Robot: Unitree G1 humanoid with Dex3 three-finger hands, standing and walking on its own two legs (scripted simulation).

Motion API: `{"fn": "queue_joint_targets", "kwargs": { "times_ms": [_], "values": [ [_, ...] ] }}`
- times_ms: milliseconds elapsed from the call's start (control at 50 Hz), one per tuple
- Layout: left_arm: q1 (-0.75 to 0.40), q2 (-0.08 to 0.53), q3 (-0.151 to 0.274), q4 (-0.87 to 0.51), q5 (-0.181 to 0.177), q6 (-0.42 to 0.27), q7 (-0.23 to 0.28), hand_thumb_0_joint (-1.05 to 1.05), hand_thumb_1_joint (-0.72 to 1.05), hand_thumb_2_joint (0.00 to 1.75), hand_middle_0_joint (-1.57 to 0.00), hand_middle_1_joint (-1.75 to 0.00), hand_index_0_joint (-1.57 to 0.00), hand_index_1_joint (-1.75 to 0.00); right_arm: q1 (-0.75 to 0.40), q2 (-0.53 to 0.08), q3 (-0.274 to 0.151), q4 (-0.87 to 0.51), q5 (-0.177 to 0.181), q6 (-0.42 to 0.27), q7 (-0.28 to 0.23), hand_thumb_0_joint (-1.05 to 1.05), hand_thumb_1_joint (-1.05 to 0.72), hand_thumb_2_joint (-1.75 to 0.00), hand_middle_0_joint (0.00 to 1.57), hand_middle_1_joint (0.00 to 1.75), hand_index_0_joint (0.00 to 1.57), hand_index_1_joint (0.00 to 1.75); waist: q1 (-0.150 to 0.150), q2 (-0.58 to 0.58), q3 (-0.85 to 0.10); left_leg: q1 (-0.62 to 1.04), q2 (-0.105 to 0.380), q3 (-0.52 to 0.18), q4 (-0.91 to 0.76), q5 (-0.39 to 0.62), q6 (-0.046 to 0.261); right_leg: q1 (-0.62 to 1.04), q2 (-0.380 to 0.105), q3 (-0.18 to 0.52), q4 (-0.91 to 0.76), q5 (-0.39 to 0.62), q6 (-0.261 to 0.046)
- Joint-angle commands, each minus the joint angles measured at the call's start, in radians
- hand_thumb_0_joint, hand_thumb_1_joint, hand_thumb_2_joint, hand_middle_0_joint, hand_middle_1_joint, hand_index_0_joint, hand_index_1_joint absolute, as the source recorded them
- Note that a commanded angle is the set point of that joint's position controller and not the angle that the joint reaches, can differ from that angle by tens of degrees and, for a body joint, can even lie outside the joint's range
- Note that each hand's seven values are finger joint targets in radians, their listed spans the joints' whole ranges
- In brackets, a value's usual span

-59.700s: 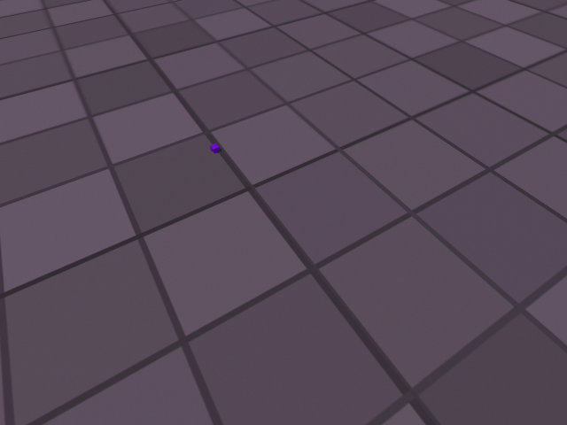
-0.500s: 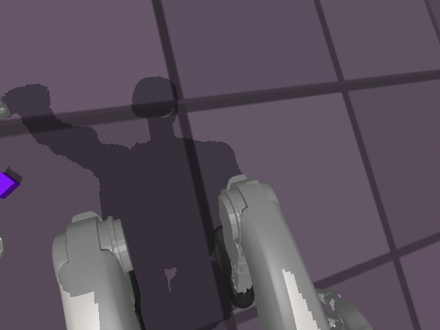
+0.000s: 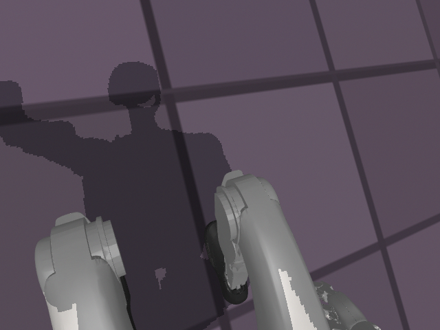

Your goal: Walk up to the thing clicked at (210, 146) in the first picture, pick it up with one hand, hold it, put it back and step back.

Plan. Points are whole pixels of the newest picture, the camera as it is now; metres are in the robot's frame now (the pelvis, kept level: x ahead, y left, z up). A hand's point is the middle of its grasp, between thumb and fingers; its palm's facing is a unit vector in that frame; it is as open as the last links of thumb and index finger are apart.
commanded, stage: rest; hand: left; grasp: from above
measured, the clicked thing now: out of the picture +0.40 +0.36 -0.30
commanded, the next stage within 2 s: open in 1.18 s
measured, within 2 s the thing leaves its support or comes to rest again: neither
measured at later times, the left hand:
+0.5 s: hand out of the picture +0.47 +0.32 -0.23, palm faces -0.45 -0.13 -0.88, open 4.0 cm
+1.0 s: hand out of the picture +0.47 +0.32 -0.25, palm faces -0.45 -0.13 -0.89, open 3.8 cm
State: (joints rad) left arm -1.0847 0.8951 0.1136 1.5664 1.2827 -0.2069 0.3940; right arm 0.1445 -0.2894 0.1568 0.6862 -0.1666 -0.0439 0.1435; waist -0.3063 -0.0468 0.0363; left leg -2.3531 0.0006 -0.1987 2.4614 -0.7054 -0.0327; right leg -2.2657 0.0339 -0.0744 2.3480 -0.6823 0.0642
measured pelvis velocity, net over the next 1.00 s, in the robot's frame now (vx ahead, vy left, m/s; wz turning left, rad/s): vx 0.00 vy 0.01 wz -0.07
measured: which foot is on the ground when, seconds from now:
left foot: down 0.00-1.00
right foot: down 0.00-1.00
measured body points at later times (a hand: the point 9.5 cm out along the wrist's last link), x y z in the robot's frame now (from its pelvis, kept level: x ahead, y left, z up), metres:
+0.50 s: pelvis +0.00 +0.00 -0.01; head +0.28 +0.10 +0.33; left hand +0.49 +0.32 -0.18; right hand +0.04 -0.26 -0.08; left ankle +0.07 +0.13 -0.29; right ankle +0.10 -0.13 -0.28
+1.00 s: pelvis +0.00 +0.01 -0.01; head +0.28 +0.11 +0.32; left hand +0.49 +0.33 -0.20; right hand +0.04 -0.25 -0.07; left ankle +0.07 +0.13 -0.29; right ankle +0.10 -0.13 -0.28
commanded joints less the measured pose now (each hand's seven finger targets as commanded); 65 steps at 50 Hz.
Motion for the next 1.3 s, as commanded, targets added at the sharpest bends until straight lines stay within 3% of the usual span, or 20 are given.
{"fn": "queue_joint_targets", "kwargs": {
  "times_ms": [0,260,440,480,600,640,660,760,820,880,920,940,1040,1060,1120,1140,1160,1180,1200,1280],
  "values": [
    [-0.307,0.257,0.026,-0.104,0.005,0.003,0.073,0.00,0.87,0.00,-1.20,-0.09,-1.25,-0.04,0.228,-0.279,-0.079,0.008,-0.009,-0.005,-0.007,0.00,-0.91,-0.90,0.20,0.30,0.20,0.30,-0.031,0.430,-0.672,0.548,0.011,0.117,-0.239,0.239,0.044,0.328,0.027,-0.129,-0.197,0.268,-0.092],
    [-0.306,0.306,0.030,-0.058,-0.017,0.028,0.111,0.00,0.87,0.00,-1.19,-0.04,-1.24,0.00,0.216,-0.310,-0.041,0.002,-0.029,-0.045,0.007,0.00,-0.90,-0.89,0.20,0.30,0.20,0.30,-0.061,0.414,-0.665,0.515,0.022,0.095,-0.208,0.247,0.049,0.377,0.039,-0.147,-0.186,0.286,-0.086],
    [-0.270,0.351,0.052,-0.014,-0.001,0.030,0.145,0.00,0.89,0.00,-1.20,-0.03,-1.25,0.00,0.197,-0.325,-0.017,-0.006,-0.043,-0.061,0.015,0.00,-0.90,-0.89,0.20,0.30,0.20,0.30,-0.074,0.431,-0.627,0.502,0.028,0.091,-0.187,0.258,0.049,0.394,0.049,-0.153,-0.177,0.309,-0.083],
    [-0.285,0.311,0.021,-0.024,-0.007,0.029,0.145,0.00,0.87,0.00,-1.19,-0.02,-1.24,0.00,0.196,-0.319,-0.008,-0.002,-0.044,-0.063,0.017,0.00,-0.90,-0.90,0.20,0.30,0.20,0.30,-0.075,0.446,-0.613,0.514,0.026,0.088,-0.197,0.258,0.043,0.380,0.049,-0.158,-0.178,0.302,-0.088],
    [-0.274,0.358,0.050,0.022,-0.008,0.027,0.159,0.00,0.89,0.00,-1.20,-0.04,-1.25,0.00,0.192,-0.353,-0.007,-0.012,-0.053,-0.076,0.018,0.00,-0.90,-0.90,0.20,0.30,0.20,0.30,-0.097,0.419,-0.554,0.483,0.030,0.077,-0.184,0.218,0.045,0.353,0.049,-0.173,-0.179,0.267,-0.087],
    [-0.281,0.357,0.048,0.019,-0.008,0.025,0.161,0.00,0.87,0.00,-1.20,-0.05,-1.25,0.00,0.188,-0.349,-0.004,-0.012,-0.056,-0.082,0.022,0.00,-0.90,-0.90,0.20,0.30,0.20,0.30,-0.098,0.417,-0.561,0.489,0.033,0.075,-0.182,0.211,0.047,0.359,0.052,-0.170,-0.182,0.266,-0.085],
    [-0.309,0.321,0.013,0.002,-0.005,0.021,0.158,0.00,0.90,0.00,-1.21,-0.04,-1.26,0.00,0.169,-0.349,0.005,-0.034,-0.056,-0.087,0.022,0.00,-0.90,-0.90,0.20,0.30,0.20,0.30,-0.107,0.430,-0.547,0.495,0.029,0.072,-0.185,0.211,0.042,0.342,0.051,-0.178,-0.180,0.259,-0.089],
    [-0.286,0.359,0.036,0.040,-0.006,0.015,0.168,0.00,0.92,0.00,-1.23,-0.04,-1.28,0.00,0.181,-0.365,0.009,-0.022,-0.063,-0.098,0.030,0.00,-0.90,-0.90,0.20,0.30,0.20,0.30,-0.118,0.437,-0.540,0.518,0.036,0.056,-0.187,0.219,0.038,0.340,0.051,-0.191,-0.162,0.268,-0.087],
    [-0.288,0.380,0.043,0.028,-0.002,0.013,0.178,0.00,0.92,0.00,-1.23,-0.04,-1.28,0.00,0.179,-0.360,0.016,-0.019,-0.068,-0.100,0.034,0.00,-0.90,-0.90,0.20,0.30,0.20,0.30,-0.111,0.447,-0.565,0.516,0.038,0.056,-0.183,0.227,0.041,0.367,0.056,-0.188,-0.172,0.279,-0.083],
    [-0.298,0.341,-0.003,0.024,-0.003,0.013,0.181,0.00,0.93,0.00,-1.22,-0.05,-1.28,0.00,0.162,-0.355,0.029,-0.033,-0.071,-0.111,0.041,0.00,-0.90,-0.90,0.20,0.30,0.20,0.30,-0.118,0.463,-0.545,0.510,0.036,0.060,-0.180,0.223,0.041,0.371,0.058,-0.185,-0.174,0.285,-0.082],
    [-0.277,0.362,0.008,0.046,-0.002,0.017,0.183,0.00,0.92,0.00,-1.23,-0.04,-1.28,0.00,0.163,-0.362,0.026,-0.021,-0.068,-0.115,0.043,0.00,-0.90,-0.90,0.20,0.30,0.20,0.30,-0.114,0.464,-0.531,0.510,0.039,0.058,-0.181,0.221,0.039,0.354,0.058,-0.189,-0.167,0.278,-0.084],
    [-0.265,0.405,0.045,0.029,-0.010,0.014,0.192,0.00,0.91,0.00,-1.22,-0.03,-1.27,0.00,0.175,-0.369,0.025,-0.015,-0.074,-0.112,0.042,0.00,-0.90,-0.90,0.20,0.30,0.20,0.30,-0.104,0.462,-0.563,0.520,0.040,0.054,-0.190,0.233,0.038,0.380,0.062,-0.193,-0.172,0.285,-0.082],
    [-0.290,0.333,-0.007,0.042,-0.015,0.023,0.201,0.00,0.90,0.00,-1.21,-0.03,-1.26,0.00,0.157,-0.359,0.037,-0.023,-0.072,-0.121,0.054,0.00,-0.90,-0.90,0.20,0.30,0.20,0.30,-0.124,0.470,-0.546,0.537,0.044,0.045,-0.178,0.272,0.034,0.361,0.062,-0.197,-0.155,0.322,-0.084],
    [-0.270,0.382,0.026,0.032,-0.016,0.025,0.208,0.00,0.89,0.00,-1.20,-0.04,-1.25,0.00,0.160,-0.372,0.036,-0.024,-0.073,-0.121,0.052,0.00,-0.90,-0.90,0.20,0.30,0.20,0.30,-0.113,0.471,-0.566,0.541,0.044,0.047,-0.179,0.287,0.035,0.385,0.063,-0.197,-0.164,0.333,-0.080],
    [-0.274,0.383,0.020,0.072,-0.015,0.029,0.210,0.00,0.88,0.00,-1.20,-0.03,-1.25,0.00,0.161,-0.375,0.040,-0.020,-0.071,-0.129,0.056,0.00,-0.90,-0.90,0.20,0.30,0.20,0.30,-0.124,0.464,-0.519,0.504,0.043,0.052,-0.170,0.249,0.040,0.371,0.062,-0.190,-0.164,0.307,-0.081],
    [-0.260,0.408,0.047,0.069,-0.017,0.029,0.215,0.00,0.88,0.00,-1.21,-0.02,-1.25,0.00,0.169,-0.381,0.039,-0.020,-0.075,-0.128,0.056,0.00,-0.90,-0.90,0.20,0.30,0.20,0.30,-0.116,0.450,-0.518,0.498,0.044,0.045,-0.183,0.245,0.037,0.368,0.062,-0.197,-0.166,0.296,-0.082],
    [-0.264,0.377,0.018,0.066,-0.014,0.031,0.209,0.00,0.88,0.00,-1.21,-0.02,-1.25,0.00,0.154,-0.375,0.042,-0.031,-0.070,-0.131,0.057,0.00,-0.90,-0.90,0.20,0.30,0.20,0.30,-0.119,0.455,-0.512,0.501,0.043,0.050,-0.174,0.245,0.037,0.366,0.062,-0.194,-0.164,0.297,-0.083],
    [-0.266,0.398,0.041,0.072,-0.023,0.030,0.211,0.00,0.89,0.00,-1.22,-0.01,-1.26,0.00,0.162,-0.377,0.042,-0.023,-0.073,-0.132,0.057,0.00,-0.90,-0.90,0.20,0.30,0.20,0.30,-0.122,0.455,-0.515,0.495,0.044,0.049,-0.174,0.239,0.040,0.374,0.063,-0.194,-0.170,0.295,-0.080],
    [-0.275,0.375,0.019,0.061,-0.021,0.028,0.207,0.00,0.90,0.00,-1.23,-0.01,-1.27,0.00,0.158,-0.381,0.046,-0.036,-0.074,-0.137,0.058,0.00,-0.90,-0.90,0.20,0.30,0.20,0.30,-0.127,0.453,-0.507,0.503,0.043,0.047,-0.178,0.242,0.038,0.372,0.060,-0.196,-0.169,0.296,-0.081],
    [-0.262,0.403,0.034,0.058,-0.021,0.025,0.205,0.00,0.81,0.00,-1.14,-0.09,-1.18,-0.04,0.160,-0.387,0.046,-0.037,-0.073,-0.139,0.059,0.00,-0.89,-0.90,0.20,0.30,0.20,0.30,-0.125,0.446,-0.527,0.513,0.045,0.042,-0.174,0.239,0.039,0.388,0.061,-0.197,-0.167,0.296,-0.079]
  ]
}}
